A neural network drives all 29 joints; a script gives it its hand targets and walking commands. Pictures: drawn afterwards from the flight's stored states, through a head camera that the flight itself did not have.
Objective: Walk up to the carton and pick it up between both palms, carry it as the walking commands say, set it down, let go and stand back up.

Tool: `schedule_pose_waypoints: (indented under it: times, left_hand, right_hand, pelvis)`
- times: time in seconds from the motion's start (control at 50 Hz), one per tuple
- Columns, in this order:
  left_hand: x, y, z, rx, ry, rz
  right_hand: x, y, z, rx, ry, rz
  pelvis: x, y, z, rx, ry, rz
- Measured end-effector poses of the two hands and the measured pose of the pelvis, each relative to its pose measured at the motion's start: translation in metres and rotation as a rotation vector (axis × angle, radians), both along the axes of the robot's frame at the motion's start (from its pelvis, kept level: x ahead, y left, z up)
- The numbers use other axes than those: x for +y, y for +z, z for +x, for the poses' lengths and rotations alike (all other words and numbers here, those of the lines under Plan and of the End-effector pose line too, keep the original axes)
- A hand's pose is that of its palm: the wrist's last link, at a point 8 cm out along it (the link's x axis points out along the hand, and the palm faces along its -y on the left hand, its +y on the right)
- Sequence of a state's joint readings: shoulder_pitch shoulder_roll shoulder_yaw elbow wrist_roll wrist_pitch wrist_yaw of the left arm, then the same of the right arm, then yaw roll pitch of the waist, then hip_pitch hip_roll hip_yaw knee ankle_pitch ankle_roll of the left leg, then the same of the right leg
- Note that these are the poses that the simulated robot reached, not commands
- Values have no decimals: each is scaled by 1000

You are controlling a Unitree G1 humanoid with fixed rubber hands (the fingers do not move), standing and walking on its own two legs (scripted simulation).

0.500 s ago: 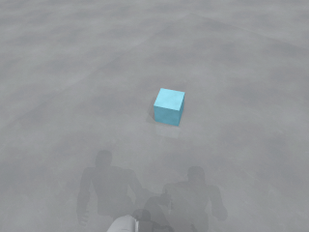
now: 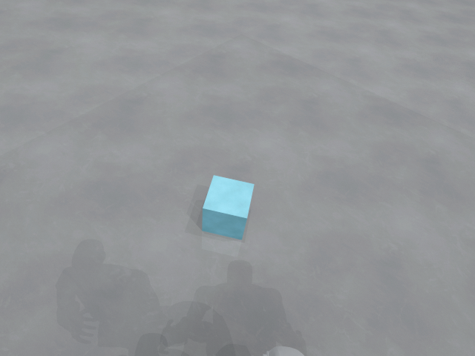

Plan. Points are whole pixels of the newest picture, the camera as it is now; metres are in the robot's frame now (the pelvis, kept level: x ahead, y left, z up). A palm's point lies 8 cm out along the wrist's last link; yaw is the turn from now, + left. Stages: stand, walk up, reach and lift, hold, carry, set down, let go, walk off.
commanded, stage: walk up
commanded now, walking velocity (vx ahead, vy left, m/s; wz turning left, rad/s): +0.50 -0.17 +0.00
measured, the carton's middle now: (227, 207) +0.84 -0.03 -0.68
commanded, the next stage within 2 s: none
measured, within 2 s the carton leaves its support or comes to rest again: neither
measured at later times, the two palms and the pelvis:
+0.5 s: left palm (151, 310) +0.23 +0.15 -0.12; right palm (391, 330) +0.21 -0.34 -0.15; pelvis +0.18 -0.09 +0.00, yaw +1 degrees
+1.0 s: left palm (122, 304) +0.25 +0.21 -0.15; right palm (342, 266) +0.33 -0.25 -0.12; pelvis +0.27 -0.02 +0.00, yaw +0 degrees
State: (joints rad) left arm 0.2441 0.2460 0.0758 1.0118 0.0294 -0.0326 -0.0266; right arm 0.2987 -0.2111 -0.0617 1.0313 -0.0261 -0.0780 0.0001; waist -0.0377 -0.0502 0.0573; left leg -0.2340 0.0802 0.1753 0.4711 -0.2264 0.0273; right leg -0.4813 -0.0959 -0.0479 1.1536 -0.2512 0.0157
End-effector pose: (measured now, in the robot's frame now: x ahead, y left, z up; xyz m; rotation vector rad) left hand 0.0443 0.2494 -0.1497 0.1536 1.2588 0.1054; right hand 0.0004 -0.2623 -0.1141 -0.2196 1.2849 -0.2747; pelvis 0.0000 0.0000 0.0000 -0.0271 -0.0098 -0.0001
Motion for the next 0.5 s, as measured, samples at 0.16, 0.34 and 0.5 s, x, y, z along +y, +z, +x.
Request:
schedule_pose_waypoints:
  times: [0.16,0.34,0.5]
  left_hand:
    - [-33,24,148,-157,-116,-30]
    - [-109,16,257,-233,-158,-12]
    - [-103,29,185,-45,22,90]
  right_hand:
    - [13,4,-44,217,-138,68]
    - [-29,-34,37,240,-155,148]
    - [-76,-41,209,37,53,133]
  pelvis:
    - [-17,7,64,5,-3,1]
    - [-73,-16,143,20,-1,28]
    - [-94,-2,183,8,21,49]
